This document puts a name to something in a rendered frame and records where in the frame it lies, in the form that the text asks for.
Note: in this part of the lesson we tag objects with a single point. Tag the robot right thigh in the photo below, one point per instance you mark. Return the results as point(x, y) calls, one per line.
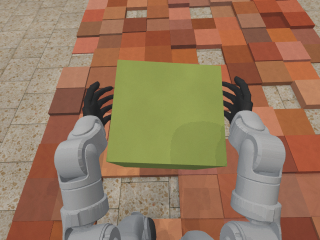
point(196, 235)

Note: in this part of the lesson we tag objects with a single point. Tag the robot right upper arm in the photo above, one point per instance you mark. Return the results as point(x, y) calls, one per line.
point(245, 230)

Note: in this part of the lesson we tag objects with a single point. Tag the left robot forearm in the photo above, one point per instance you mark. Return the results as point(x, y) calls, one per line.
point(79, 175)

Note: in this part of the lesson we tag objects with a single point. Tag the carton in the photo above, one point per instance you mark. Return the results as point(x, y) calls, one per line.
point(167, 116)

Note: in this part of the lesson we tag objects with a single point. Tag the right robot forearm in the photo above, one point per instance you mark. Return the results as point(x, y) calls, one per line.
point(259, 171)

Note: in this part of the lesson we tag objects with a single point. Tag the robot right hand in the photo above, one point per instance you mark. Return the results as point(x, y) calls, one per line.
point(242, 100)

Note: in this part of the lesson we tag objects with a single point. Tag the robot thigh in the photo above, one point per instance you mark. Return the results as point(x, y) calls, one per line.
point(134, 227)
point(196, 235)

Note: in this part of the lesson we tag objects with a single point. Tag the robot left hand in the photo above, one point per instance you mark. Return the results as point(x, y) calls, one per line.
point(92, 106)

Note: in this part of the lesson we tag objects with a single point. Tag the robot left thigh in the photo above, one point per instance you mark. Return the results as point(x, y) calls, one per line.
point(134, 227)

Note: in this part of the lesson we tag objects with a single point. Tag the robot left upper arm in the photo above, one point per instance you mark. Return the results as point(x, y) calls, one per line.
point(104, 231)

